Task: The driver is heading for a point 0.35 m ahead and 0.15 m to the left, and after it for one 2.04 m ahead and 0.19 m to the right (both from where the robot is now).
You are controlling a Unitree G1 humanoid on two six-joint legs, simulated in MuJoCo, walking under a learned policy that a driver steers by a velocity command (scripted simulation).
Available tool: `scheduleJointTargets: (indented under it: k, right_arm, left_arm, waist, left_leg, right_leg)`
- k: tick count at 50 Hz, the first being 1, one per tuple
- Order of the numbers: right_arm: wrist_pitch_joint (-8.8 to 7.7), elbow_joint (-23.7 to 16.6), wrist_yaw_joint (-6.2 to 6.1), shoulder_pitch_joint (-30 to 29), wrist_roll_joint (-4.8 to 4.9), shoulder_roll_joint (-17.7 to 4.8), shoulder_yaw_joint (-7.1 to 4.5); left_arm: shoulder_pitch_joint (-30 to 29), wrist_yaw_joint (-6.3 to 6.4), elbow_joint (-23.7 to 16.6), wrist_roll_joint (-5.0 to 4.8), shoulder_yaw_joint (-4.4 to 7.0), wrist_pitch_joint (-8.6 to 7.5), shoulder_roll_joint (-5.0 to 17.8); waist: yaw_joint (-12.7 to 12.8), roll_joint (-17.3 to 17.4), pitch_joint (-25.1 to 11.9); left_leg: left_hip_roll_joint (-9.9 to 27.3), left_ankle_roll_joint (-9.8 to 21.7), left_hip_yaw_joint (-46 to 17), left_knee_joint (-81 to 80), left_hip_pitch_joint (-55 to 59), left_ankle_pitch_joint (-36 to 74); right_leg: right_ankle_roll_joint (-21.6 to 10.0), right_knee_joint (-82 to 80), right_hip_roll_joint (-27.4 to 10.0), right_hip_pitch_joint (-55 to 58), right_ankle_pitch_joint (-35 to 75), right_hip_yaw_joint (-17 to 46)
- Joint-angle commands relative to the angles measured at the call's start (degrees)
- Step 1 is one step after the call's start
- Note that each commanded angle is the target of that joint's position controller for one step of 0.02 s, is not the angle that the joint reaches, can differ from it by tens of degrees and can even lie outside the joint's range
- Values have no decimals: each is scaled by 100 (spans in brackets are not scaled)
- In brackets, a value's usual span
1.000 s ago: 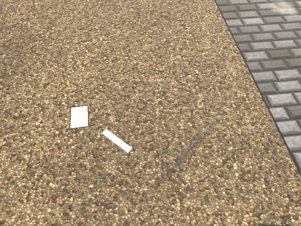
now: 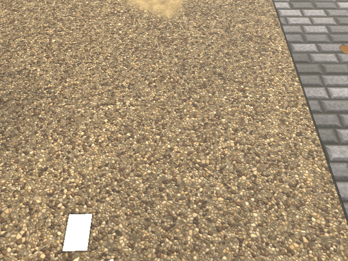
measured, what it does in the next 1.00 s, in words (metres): walks ahead, turning left: left foot, then right foot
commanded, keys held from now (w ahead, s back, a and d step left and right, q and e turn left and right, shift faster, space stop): s+q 0.30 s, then w+q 0.44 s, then w+e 0.26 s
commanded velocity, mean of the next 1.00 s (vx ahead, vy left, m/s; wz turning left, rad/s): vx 0.22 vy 0.00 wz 0.44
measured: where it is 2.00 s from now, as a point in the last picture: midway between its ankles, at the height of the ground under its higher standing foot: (137, 221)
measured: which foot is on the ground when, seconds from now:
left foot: up 0.00-0.10, down 0.12-0.54, up 0.56-0.98, down 1.00-1.00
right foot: down 0.00-0.10, up 0.12-0.52, down 0.54-1.00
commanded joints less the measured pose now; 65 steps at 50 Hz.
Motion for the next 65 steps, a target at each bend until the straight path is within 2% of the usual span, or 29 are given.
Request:
scheduleJointTargets:
  k: [1,5,6,7,8,9,10,12,15,19,24,26,27,28,29,31,33,38,43,47,49,50,51,52,53,54,55,57,65]
  right_arm:
    - [-77,-589,173,-321,-25,-240,-43]
    - [-97,-338,218,1265,-55,-930,-378]
    - [-97,-390,63,1481,-95,-1439,-493]
    - [-68,-616,-20,1165,-233,-1784,-459]
    - [-26,-804,8,1121,-228,-1487,-386]
    - [29,-989,7,551,-141,-1271,-364]
    - [117,-1033,-34,199,-14,-1015,-299]
    - [266,-1083,-122,-25,-4,-861,-227]
    - [328,-1155,-220,-38,-136,-974,-246]
    - [376,-1273,-380,-245,12,-1002,-268]
    - [429,-1254,-405,-66,6,-1061,-340]
    - [473,-1311,-396,-237,86,-945,-323]
    - [485,-1388,-394,-361,121,-741,-282]
    - [486,-1256,-366,146,145,-114,-159]
    - [346,-1642,-305,-218,133,-529,-255]
    - [249,-1430,-222,-60,68,-987,-385]
    - [258,-1203,-169,152,-26,-786,-360]
    - [168,-1307,-104,-291,83,-343,-222]
    - [-44,-1629,73,-1111,77,-73,-46]
    - [-186,-1645,164,-1064,162,-265,-84]
    - [-224,-1344,102,3,187,-599,-265]
    - [-215,-1098,14,913,140,-934,-417]
    - [-136,-942,-133,1982,-7,-1454,-527]
    - [-121,-910,-103,2006,-116,-1507,-469]
    - [-162,-853,-76,1772,-97,-1005,-342]
    - [-192,-810,-70,1383,-17,-710,-243]
    - [-220,-802,-53,968,3,-488,-170]
    - [-292,-724,-33,488,-72,-235,-131]
    - [-400,-319,-177,505,-77,-609,-274]
  left_arm:
    - [-209,134,-301,-98,231,82,1058]
    - [-613,254,-497,-222,265,323,1103]
    - [-257,200,-580,-38,155,282,833]
    - [471,85,-634,184,-15,241,283]
    - [390,-13,-547,-13,22,209,688]
    - [-99,-6,-658,-180,86,274,920]
    - [-363,81,-645,-139,100,378,882]
    - [-492,208,-683,-58,147,600,893]
    - [-261,288,-653,-46,125,692,682]
    - [-428,259,-769,-53,148,650,708]
    - [-230,95,-761,-81,154,433,724]
    - [416,45,-533,-105,180,353,735]
    - [911,46,-313,-54,232,315,889]
    - [845,55,-332,-48,260,295,1085]
    - [282,-18,-623,189,357,219,1599]
    - [-452,109,-834,38,302,74,1186]
    - [-269,169,-810,-69,245,45,1005]
    - [806,107,-543,34,150,-6,727]
    - [941,36,-396,-133,174,95,1033]
    - [1098,-22,-223,-270,250,157,1279]
    - [867,-16,-183,-311,244,178,1288]
    - [786,-25,-224,-273,183,135,1085]
    - [772,-62,-474,-3,-24,60,419]
    - [1172,-67,-571,-219,-73,-65,181]
    - [787,-53,-532,-404,120,-100,789]
    - [427,-55,-629,-415,167,-82,874]
    - [307,-28,-576,-343,165,-30,762]
    - [381,-49,-536,-272,174,111,543]
    - [-666,-235,-1037,-203,55,229,270]
  waist:
    - [-89,-668,1]
    - [-943,-519,-789]
    - [-906,498,-1290]
    - [-232,1389,-1982]
    - [-595,689,-2989]
    - [-584,257,-2364]
    - [-473,-233,-1685]
    - [-251,-81,-1005]
    - [-162,314,-1055]
    - [-155,681,-1209]
    - [-171,1082,-1060]
    - [172,1051,-766]
    - [369,584,-510]
    - [-10,-1043,-657]
    - [-135,-1897,151]
    - [-417,-1378,528]
    - [-332,-1117,340]
    - [186,-974,340]
    - [352,-1086,577]
    - [214,-1301,605]
    - [-515,-1233,31]
    - [-966,-1008,-715]
    - [-1237,352,-1968]
    - [-969,1662,-2541]
    - [-1032,942,-1715]
    - [-885,851,-979]
    - [-682,514,-610]
    - [-342,646,-188]
    - [-351,34,352]
  left_leg:
    - [-260,57,442,-508,659,32]
    - [-856,520,642,-1436,2392,-73]
    - [60,923,-570,-1388,3816,2846]
    - [1570,2188,-2850,-848,5282,5765]
    - [1756,2508,-3173,-1290,5305,4979]
    - [1398,2222,-2573,-1454,4713,3617]
    - [1053,1818,-2102,-1641,3884,2438]
    - [663,1501,-1811,-1962,2466,1239]
    - [474,1438,-1687,-2018,2086,1538]
    - [49,1089,-2011,-2504,2011,-2930]
    - [11,910,-2317,-2694,1672,-4061]
    - [-205,662,-2286,-2626,1193,-4385]
    - [-627,313,-1882,-1863,542,-4362]
    - [-1221,170,-770,482,-102,-3909]
    - [-1177,231,-748,1139,-1289,-3245]
    - [-840,195,-930,1898,-1386,-2146]
    - [-751,-4,-625,2476,-1171,-1623]
    - [-511,-171,-378,2421,-1278,-997]
    - [-321,-229,380,297,-289,-874]
    - [-568,-23,477,-842,911,-1544]
    - [-744,275,506,-1483,2487,-1281]
    - [-427,460,195,-1364,4004,-1103]
    - [1137,787,-1415,-982,5955,-749]
    - [2024,1534,-3637,-1983,6399,-1972]
    - [1811,1410,-3204,-2287,5632,-2527]
    - [1568,1196,-2280,-2400,4941,-2488]
    - [1281,1055,-1705,-2595,4261,-2137]
    - [903,917,-750,-2951,3421,-1331]
    - [871,948,800,-3362,3179,7]
  right_leg:
    - [-532,240,-1514,-259,4053,66]
    - [-61,2829,-1218,-275,4388,-25]
    - [360,4534,-733,-1467,1817,-43]
    - [754,6670,335,-3324,-3017,571]
    - [688,7219,195,-3405,-2700,1730]
    - [559,7071,-38,-3658,-2203,1753]
    - [544,6651,-243,-3750,-1732,1688]
    - [577,6072,-291,-3232,-1301,1669]
    - [679,5779,-8,-2959,-1080,1621]
    - [719,4321,-110,-2879,-379,1525]
    - [521,2843,73,-1749,-879,1168]
    - [193,1584,27,-926,-556,1031]
    - [-32,611,-396,-281,-667,1342]
    - [-238,399,-1967,111,-1713,2896]
    - [-892,-500,-2588,-894,-3173,4846]
    - [-687,-571,-2264,-976,-2751,3974]
    - [-392,-535,-1876,-755,-1775,2923]
    - [-472,-544,-1672,-285,-594,1752]
    - [-699,-625,-1668,-453,299,1516]
    - [-728,-230,-1865,-474,903,1734]
    - [-530,768,-1769,-621,2502,1573]
    - [-292,2006,-1425,-1215,2633,1236]
    - [-5,4189,-976,-2687,175,952]
    - [154,5563,-255,-4095,-2034,1541]
    - [138,6153,-546,-4509,-1684,1886]
    - [74,6137,-770,-4684,-1134,1723]
    - [88,5948,-953,-4457,-620,1671]
    - [130,5619,-1121,-3975,11,1669]
    - [192,3540,-973,-4037,1594,1399]
Keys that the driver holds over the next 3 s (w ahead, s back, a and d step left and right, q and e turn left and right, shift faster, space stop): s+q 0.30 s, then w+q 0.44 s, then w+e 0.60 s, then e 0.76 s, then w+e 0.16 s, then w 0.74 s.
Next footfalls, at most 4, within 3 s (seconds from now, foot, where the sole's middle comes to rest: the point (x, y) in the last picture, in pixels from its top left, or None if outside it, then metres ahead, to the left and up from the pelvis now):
0.12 left None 0.24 0.11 -0.78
0.54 right None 0.19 -0.12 -0.78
1.00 left None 0.27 0.25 -0.78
1.48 right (164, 216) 0.66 0.11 -0.78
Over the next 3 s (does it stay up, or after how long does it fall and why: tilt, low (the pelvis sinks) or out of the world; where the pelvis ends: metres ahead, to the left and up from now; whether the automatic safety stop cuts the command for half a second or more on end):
stays up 0.91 0.08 -0.01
